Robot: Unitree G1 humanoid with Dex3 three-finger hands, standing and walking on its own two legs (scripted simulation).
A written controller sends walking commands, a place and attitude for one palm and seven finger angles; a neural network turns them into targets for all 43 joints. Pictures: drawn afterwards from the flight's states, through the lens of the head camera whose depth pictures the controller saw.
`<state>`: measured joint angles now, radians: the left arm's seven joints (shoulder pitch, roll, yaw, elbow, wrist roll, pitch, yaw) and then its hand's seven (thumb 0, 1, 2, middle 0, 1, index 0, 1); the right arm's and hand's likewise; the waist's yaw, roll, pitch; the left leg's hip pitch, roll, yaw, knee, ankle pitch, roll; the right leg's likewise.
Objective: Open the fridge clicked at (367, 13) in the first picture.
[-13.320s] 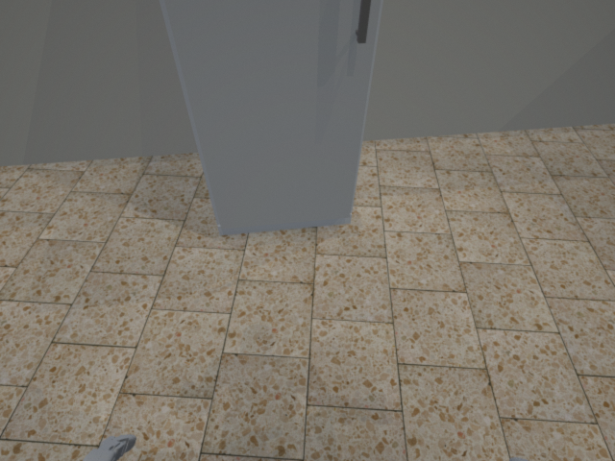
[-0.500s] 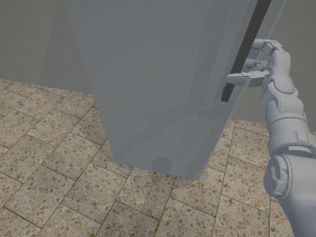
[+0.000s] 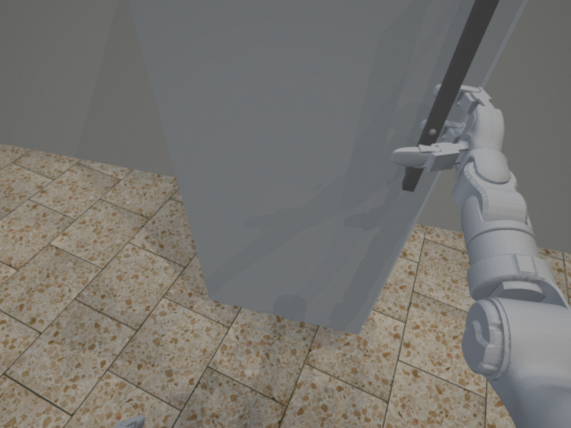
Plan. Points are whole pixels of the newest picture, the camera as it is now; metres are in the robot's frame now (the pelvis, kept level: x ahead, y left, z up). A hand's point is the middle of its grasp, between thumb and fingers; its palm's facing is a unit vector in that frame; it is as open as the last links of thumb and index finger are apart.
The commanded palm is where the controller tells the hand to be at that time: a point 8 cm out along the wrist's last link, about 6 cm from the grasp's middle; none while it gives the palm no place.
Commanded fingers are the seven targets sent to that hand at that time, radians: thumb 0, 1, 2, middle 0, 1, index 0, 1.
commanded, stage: slide the fingers in behind the handle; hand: right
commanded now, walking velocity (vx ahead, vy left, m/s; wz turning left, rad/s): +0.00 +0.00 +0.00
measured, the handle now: (447, 83) +0.54 -0.15 +0.24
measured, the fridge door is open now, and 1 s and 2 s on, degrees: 0 0 0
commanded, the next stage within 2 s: move the hooked fingers beside the handle in 0.10 s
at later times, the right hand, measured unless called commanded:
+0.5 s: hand (428, 132) +0.48 -0.13 +0.20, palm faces +0.15 +0.99 +0.00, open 14.1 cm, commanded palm +0.45 -0.18 +0.20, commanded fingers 0.00 0.50 -0.30 0.30 1.20 0.30 1.20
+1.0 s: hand (436, 133) +0.47 -0.14 +0.20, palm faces +0.14 +0.99 +0.02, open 14.2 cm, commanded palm +0.44 -0.20 +0.20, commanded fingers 0.00 0.50 -0.30 0.30 1.20 0.30 1.20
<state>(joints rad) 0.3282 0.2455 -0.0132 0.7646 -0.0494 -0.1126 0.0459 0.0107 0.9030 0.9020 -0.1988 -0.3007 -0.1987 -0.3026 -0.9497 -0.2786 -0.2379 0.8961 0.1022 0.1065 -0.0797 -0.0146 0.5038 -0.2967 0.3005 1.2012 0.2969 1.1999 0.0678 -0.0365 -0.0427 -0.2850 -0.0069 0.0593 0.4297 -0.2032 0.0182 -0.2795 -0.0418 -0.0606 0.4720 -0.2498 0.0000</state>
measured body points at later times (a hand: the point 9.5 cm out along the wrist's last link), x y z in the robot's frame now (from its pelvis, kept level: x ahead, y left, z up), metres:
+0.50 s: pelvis +0.01 +0.00 +0.00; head +0.02 +0.02 +0.45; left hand +0.10 +0.26 -0.12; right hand +0.46 -0.18 +0.20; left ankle +0.01 +0.11 -0.74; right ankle -0.01 -0.12 -0.74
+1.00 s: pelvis +0.01 +0.00 +0.00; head +0.01 +0.01 +0.45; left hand +0.09 +0.26 -0.12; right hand +0.46 -0.19 +0.21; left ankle +0.01 +0.11 -0.74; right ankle -0.01 -0.12 -0.74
